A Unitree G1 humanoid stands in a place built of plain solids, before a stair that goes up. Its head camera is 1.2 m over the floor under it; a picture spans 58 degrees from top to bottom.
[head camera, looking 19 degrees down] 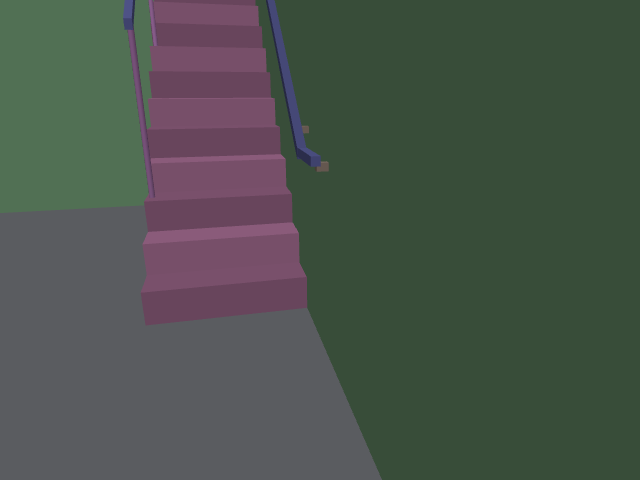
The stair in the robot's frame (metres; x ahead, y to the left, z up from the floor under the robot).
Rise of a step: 0.19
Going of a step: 0.23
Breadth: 0.89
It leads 13 degrees to the left of straight ahead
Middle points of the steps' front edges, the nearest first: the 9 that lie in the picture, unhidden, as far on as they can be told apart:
2.17 0.51 0.20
2.39 0.56 0.39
2.61 0.61 0.58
2.84 0.67 0.77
3.06 0.72 0.96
3.29 0.77 1.15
3.51 0.82 1.34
3.73 0.88 1.53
3.96 0.93 1.72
